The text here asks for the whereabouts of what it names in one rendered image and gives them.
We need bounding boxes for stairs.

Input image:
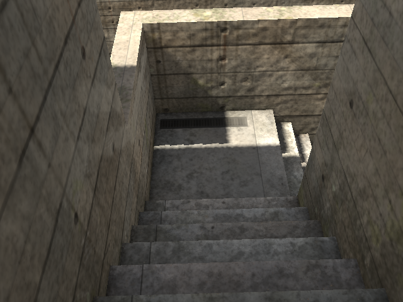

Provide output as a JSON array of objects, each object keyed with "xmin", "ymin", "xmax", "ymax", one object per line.
[
  {"xmin": 93, "ymin": 196, "xmax": 389, "ymax": 302},
  {"xmin": 276, "ymin": 122, "xmax": 312, "ymax": 196}
]

